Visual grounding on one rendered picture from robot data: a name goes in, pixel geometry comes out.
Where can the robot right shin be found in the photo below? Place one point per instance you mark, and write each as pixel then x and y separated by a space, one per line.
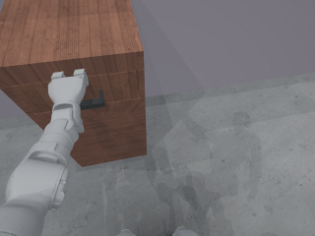
pixel 179 228

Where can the robot left hand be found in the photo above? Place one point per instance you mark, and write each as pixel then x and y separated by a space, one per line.
pixel 69 88

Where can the left robot forearm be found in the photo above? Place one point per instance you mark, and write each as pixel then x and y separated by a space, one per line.
pixel 58 139

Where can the robot left shin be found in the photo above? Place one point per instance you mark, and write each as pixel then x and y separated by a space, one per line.
pixel 126 231

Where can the handle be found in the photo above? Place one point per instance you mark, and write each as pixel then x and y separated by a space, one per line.
pixel 93 103

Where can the left robot upper arm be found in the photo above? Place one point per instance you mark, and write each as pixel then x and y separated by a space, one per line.
pixel 38 187

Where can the robot shin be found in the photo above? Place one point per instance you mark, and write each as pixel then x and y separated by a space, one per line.
pixel 179 228
pixel 126 231

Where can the cabinet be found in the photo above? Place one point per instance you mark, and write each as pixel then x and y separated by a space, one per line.
pixel 42 37

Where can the drawer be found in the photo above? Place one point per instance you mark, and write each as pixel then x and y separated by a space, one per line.
pixel 116 86

